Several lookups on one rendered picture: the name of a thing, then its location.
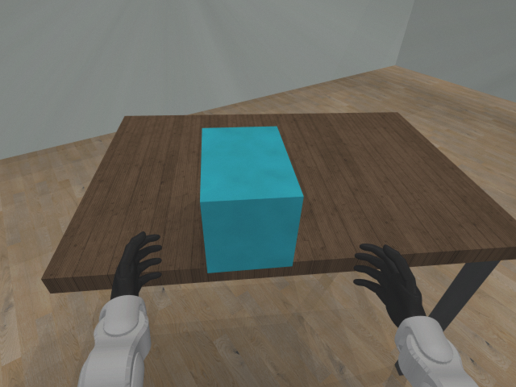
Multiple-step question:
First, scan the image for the right robot forearm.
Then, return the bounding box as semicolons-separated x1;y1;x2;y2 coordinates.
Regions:
394;316;479;387

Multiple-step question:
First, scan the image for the robot right hand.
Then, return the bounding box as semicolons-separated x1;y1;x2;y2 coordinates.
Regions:
353;243;426;327

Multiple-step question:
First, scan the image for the robot left hand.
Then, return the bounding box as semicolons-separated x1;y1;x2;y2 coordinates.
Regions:
110;231;162;300

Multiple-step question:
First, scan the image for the left robot forearm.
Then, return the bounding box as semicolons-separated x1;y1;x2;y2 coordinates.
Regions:
77;295;151;387

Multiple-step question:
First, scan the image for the table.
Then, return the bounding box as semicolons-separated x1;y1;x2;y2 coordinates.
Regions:
41;112;516;376

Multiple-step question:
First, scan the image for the carton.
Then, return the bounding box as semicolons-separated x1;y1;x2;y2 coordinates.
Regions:
200;127;304;273

